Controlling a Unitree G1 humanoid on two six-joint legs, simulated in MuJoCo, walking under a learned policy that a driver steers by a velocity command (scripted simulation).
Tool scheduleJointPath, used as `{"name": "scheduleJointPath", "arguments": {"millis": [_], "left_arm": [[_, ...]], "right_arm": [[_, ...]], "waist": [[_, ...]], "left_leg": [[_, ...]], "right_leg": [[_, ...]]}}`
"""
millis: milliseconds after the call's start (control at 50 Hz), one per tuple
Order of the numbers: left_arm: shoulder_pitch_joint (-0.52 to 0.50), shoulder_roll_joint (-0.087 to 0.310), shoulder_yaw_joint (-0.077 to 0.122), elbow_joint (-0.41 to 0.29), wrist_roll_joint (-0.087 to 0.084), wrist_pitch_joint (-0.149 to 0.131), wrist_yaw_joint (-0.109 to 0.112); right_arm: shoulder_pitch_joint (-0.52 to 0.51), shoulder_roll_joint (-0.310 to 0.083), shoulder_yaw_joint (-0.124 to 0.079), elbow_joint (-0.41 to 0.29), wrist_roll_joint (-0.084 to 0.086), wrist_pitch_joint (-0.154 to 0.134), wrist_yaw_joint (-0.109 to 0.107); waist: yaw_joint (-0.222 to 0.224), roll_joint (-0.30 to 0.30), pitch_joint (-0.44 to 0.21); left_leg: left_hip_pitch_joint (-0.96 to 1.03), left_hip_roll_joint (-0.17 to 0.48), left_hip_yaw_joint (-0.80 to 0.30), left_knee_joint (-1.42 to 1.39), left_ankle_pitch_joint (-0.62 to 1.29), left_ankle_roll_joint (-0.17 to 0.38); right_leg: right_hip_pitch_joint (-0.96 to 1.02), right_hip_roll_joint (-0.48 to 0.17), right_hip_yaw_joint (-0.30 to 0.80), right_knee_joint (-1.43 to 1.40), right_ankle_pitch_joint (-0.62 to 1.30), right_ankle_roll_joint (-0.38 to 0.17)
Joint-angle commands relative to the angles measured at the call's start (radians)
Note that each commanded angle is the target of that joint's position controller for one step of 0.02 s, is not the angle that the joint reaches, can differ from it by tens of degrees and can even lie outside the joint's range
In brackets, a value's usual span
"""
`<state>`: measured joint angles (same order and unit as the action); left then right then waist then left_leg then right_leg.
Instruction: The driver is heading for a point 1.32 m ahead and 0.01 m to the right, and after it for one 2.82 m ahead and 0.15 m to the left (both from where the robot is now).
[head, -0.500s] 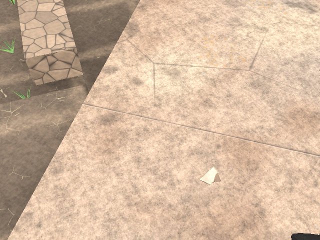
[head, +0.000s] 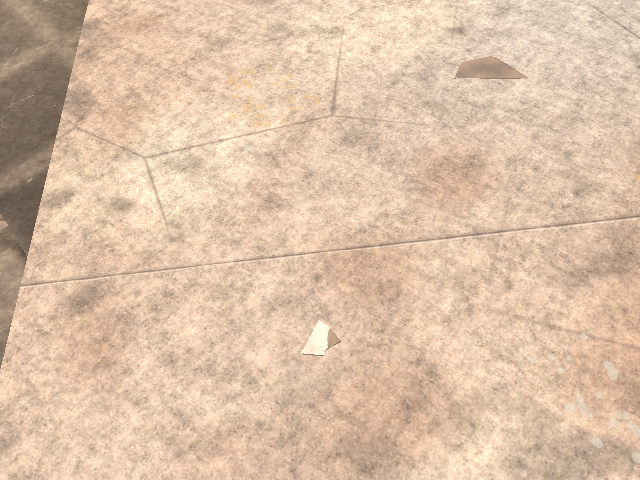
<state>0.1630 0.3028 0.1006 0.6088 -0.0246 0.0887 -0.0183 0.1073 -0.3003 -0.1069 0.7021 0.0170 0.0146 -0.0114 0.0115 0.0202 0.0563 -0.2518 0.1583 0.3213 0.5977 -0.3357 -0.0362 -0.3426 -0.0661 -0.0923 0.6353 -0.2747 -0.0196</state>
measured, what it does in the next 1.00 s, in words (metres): steps on the spot: left foot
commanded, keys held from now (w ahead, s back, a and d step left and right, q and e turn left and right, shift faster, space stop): e+shift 0.20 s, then shift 0.24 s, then q+shift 0.44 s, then w+q+shift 0.12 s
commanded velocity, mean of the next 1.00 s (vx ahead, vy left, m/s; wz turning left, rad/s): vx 0.03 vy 0.00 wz -0.04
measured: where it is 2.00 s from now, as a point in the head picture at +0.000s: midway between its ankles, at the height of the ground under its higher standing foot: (208, 359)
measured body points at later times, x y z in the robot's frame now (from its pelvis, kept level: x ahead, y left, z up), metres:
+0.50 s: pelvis +0.04 -0.01 +0.01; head +0.06 -0.03 +0.45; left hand +0.32 +0.17 -0.06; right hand +0.10 -0.33 -0.09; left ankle +0.11 +0.11 -0.72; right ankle +0.00 -0.10 -0.73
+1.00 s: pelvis +0.06 -0.02 +0.02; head +0.09 -0.04 +0.47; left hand +0.17 +0.27 -0.07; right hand +0.23 -0.31 -0.08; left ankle +0.05 +0.13 -0.63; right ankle +0.01 -0.11 -0.73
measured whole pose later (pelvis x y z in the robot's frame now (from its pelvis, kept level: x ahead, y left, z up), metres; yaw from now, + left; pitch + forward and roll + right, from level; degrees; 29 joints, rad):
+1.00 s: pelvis +0.06 -0.02 +0.02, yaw +2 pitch +3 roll +0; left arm 0.25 0.27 0.07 0.65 0.01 -0.03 0.04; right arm 0.19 -0.36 -0.11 0.63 0.04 0.05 0.01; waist 0.03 0.04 0.00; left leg -0.61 0.04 -0.04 1.17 -0.31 -0.08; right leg -0.15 0.01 -0.09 0.39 -0.29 -0.05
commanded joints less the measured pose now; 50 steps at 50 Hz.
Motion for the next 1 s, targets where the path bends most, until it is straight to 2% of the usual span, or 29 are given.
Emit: {"name": "scheduleJointPath", "arguments": {"millis": [20,40,60,80,100,140,200,260,340,440,480,500,520,540,560,580,600,640,700,740,780,800,820,840,860,880,900,940,1000], "left_arm": [[0.182,0.319,0.097,-0.052,0.013,-0.020,0.031],[0.186,0.303,0.084,-0.074,0.048,-0.060,0.012],[0.156,0.271,0.073,-0.064,0.042,-0.085,0.005],[0.106,0.245,0.066,-0.058,0.018,-0.094,0.014],[0.045,0.206,0.052,-0.069,-0.002,-0.088,0.026],[-0.028,0.183,0.036,-0.098,0.003,-0.074,0.046],[-0.002,0.196,0.038,-0.097,0.006,-0.072,0.058],[-0.004,0.188,0.030,-0.097,0.010,-0.066,0.063],[-0.012,0.176,0.015,-0.096,0.026,-0.060,0.053],[-0.041,0.153,-0.006,-0.094,0.031,-0.055,0.035],[-0.081,0.060,-0.044,-0.084,0.031,-0.061,0.035],[-0.042,0.025,-0.055,-0.062,0.039,-0.070,0.033],[0.022,0.020,-0.054,-0.046,0.068,-0.081,0.033],[0.105,0.046,-0.043,-0.035,0.075,-0.092,0.029],[0.050,0.096,-0.031,-0.034,0.074,-0.095,0.035],[-0.005,0.127,-0.017,-0.039,0.061,-0.094,0.041],[-0.028,0.118,-0.012,-0.045,0.053,-0.091,0.048],[-0.037,0.089,-0.009,-0.060,0.042,-0.085,0.050],[-0.028,0.038,-0.009,-0.060,0.032,-0.098,0.042],[-0.012,0.031,-0.005,-0.047,0.022,-0.107,0.034],[0.066,0.043,0.007,-0.009,0.016,-0.113,0.025],[0.076,0.112,0.025,-0.004,0.028,-0.107,0.027],[0.042,0.183,0.040,-0.008,0.055,-0.101,0.027],[0.003,0.130,0.025,-0.040,0.072,-0.109,0.029],[-0.037,0.086,0.009,-0.055,0.064,-0.111,0.039],[-0.073,0.077,0.006,-0.058,0.052,-0.110,0.048],[-0.040,0.085,0.008,-0.046,0.036,-0.112,0.058],[0.058,0.112,0.011,-0.025,0.028,-0.120,0.070],[0.154,0.141,0.016,-0.004,0.035,-0.144,0.066]], "right_arm": [[-0.057,-0.034,-0.010,-0.113,-0.048,-0.018,0.009],[-0.123,-0.066,-0.014,-0.137,-0.044,-0.023,0.000],[-0.158,-0.099,-0.021,-0.145,-0.018,-0.026,-0.005],[-0.155,-0.098,-0.023,-0.141,-0.014,-0.031,-0.014],[-0.132,-0.114,-0.028,-0.125,-0.027,-0.031,-0.024],[-0.084,-0.121,-0.033,-0.107,-0.037,-0.030,-0.024],[-0.063,-0.082,-0.018,-0.092,-0.031,-0.032,-0.020],[-0.056,-0.075,-0.008,-0.077,-0.025,-0.025,-0.018],[-0.071,-0.079,-0.002,-0.082,-0.019,-0.025,-0.009],[-0.049,-0.088,0.002,-0.093,-0.013,-0.042,0.005],[0.018,-0.044,0.021,-0.070,-0.018,-0.051,0.021],[0.024,-0.030,0.031,-0.065,-0.029,-0.056,0.027],[0.001,-0.097,0.022,-0.082,-0.037,-0.055,0.024],[-0.064,-0.133,0.021,-0.086,-0.041,-0.052,0.022],[-0.083,-0.124,0.013,-0.104,-0.021,-0.048,0.025],[-0.062,-0.137,0.007,-0.108,-0.012,-0.045,0.026],[-0.037,-0.167,-0.004,-0.107,-0.003,-0.042,0.023],[0.014,-0.186,-0.016,-0.110,0.007,-0.040,0.010],[0.048,-0.170,-0.023,-0.123,0.008,-0.023,-0.006],[0.026,-0.178,-0.033,-0.134,0.018,-0.005,-0.013],[-0.057,-0.169,-0.036,-0.166,0.034,0.023,-0.020],[-0.068,-0.124,-0.022,-0.188,0.034,0.030,-0.020],[-0.010,-0.101,-0.014,-0.200,0.025,0.024,-0.016],[0.045,-0.169,-0.037,-0.173,-0.002,0.014,-0.010],[0.076,-0.199,-0.052,-0.144,0.004,0.016,-0.003],[0.090,-0.185,-0.052,-0.123,0.011,0.025,-0.001],[0.070,-0.157,-0.040,-0.125,0.014,0.029,0.003],[0.006,-0.122,-0.017,-0.156,0.029,0.025,0.023],[-0.070,-0.123,-0.010,-0.197,0.026,0.003,0.036]], "waist": [[0.038,-0.408,-0.142],[0.087,-0.284,-0.287],[0.077,-0.184,-0.250],[0.039,-0.139,-0.181],[0.007,-0.101,-0.152],[-0.036,-0.114,-0.160],[-0.030,-0.097,-0.183],[-0.013,-0.136,-0.181],[0.015,-0.170,-0.158],[0.021,-0.184,-0.156],[-0.030,-0.163,-0.176],[-0.028,-0.140,-0.178],[0.030,-0.025,-0.180],[0.126,0.127,-0.164],[0.078,0.163,-0.134],[0.041,0.156,-0.116],[0.028,0.149,-0.125],[0.011,0.167,-0.129],[-0.005,0.180,-0.163],[0.003,0.151,-0.183],[0.049,0.118,-0.199],[0.033,-0.002,-0.179],[-0.018,-0.288,-0.127],[-0.029,-0.223,-0.130],[-0.049,-0.123,-0.125],[-0.063,-0.079,-0.102],[-0.031,-0.082,-0.105],[0.039,-0.134,-0.078],[0.093,-0.114,-0.043]], "left_leg": [[-0.464,-0.087,-0.068,0.541,-0.364,-0.065],[-0.520,-0.140,-0.322,0.704,-0.416,-0.068],[-0.550,-0.126,-0.373,0.726,-0.327,-0.045],[-0.571,-0.116,-0.393,0.678,-0.217,-0.021],[-0.566,-0.101,-0.409,0.629,-0.132,-0.015],[-0.468,-0.130,-0.406,0.594,-0.026,-0.019],[-0.428,-0.175,-0.416,0.471,0.039,-0.038],[-0.393,-0.176,-0.409,0.349,0.072,-0.059],[-0.317,-0.164,-0.402,0.257,0.046,-0.056],[-0.207,-0.159,-0.380,0.133,-0.036,-0.028],[-0.031,-0.128,-0.365,-0.100,0.126,-0.007],[0.079,-0.112,-0.396,-0.221,0.333,0.010],[0.130,-0.023,-0.528,-0.211,0.587,0.051],[0.057,0.029,-0.588,-0.165,0.632,0.156],[-0.006,0.016,-0.628,-0.191,0.496,0.195],[-0.007,0.000,-0.643,-0.199,0.435,0.188],[0.006,-0.002,-0.676,-0.193,0.423,0.191],[0.043,0.021,-0.760,-0.175,0.466,0.226],[0.121,0.049,-0.861,-0.162,0.556,0.268],[0.133,0.029,-0.869,-0.148,0.557,0.246],[0.003,-0.049,-0.804,-0.096,0.431,0.176],[-0.170,-0.135,-0.706,0.024,0.230,0.110],[-0.381,-0.286,-0.508,0.202,-0.187,0.037],[-0.404,-0.208,-0.498,0.458,-0.306,-0.009],[-0.398,-0.178,-0.484,0.562,-0.253,-0.026],[-0.408,-0.159,-0.462,0.601,-0.179,-0.045],[-0.487,-0.129,-0.439,0.618,-0.067,-0.050],[-0.581,-0.089,-0.393,0.616,0.036,-0.047],[-0.683,-0.064,-0.379,0.585,0.075,-0.042]], "right_leg": [[0.461,-0.257,0.542,-0.191,0.834,-0.262],[0.423,-0.343,0.678,-0.244,0.734,-0.398],[0.404,-0.295,0.594,-0.277,0.570,-0.365],[0.365,-0.234,0.529,-0.284,0.456,-0.298],[0.324,-0.198,0.488,-0.279,0.412,-0.251],[0.235,-0.147,0.435,-0.278,0.452,-0.219],[0.231,-0.108,0.438,-0.263,0.437,-0.207],[0.224,-0.097,0.434,-0.244,0.372,-0.195],[0.171,-0.096,0.479,-0.219,0.318,-0.195],[0.171,-0.101,0.534,-0.153,0.492,-0.208],[0.139,-0.074,0.476,-0.136,0.451,-0.162],[0.112,-0.037,0.440,-0.149,0.337,-0.113],[0.092,0.043,0.352,-0.074,0.148,-0.056],[0.117,0.102,0.275,-0.087,-0.031,-0.004],[0.134,0.107,0.239,-0.092,-0.033,0.028],[0.117,0.118,0.215,-0.065,-0.031,0.029],[0.101,0.126,0.192,-0.033,-0.027,0.026],[0.038,0.140,0.172,0.004,-0.059,0.030],[-0.049,0.159,0.177,0.057,-0.230,0.031],[-0.041,0.152,0.189,-0.016,-0.198,0.032],[0.146,0.121,0.189,-0.223,0.005,0.019],[0.264,-0.018,0.323,-0.294,0.094,-0.041],[0.305,-0.238,0.570,-0.344,0.361,-0.176],[0.280,-0.356,0.598,-0.312,0.547,-0.264],[0.259,-0.318,0.486,-0.290,0.584,-0.250],[0.256,-0.244,0.378,-0.273,0.548,-0.204],[0.311,-0.208,0.326,-0.312,0.348,-0.173],[0.360,-0.187,0.309,-0.412,-0.077,-0.155],[0.453,-0.229,0.319,-0.482,-0.243,-0.149]]}}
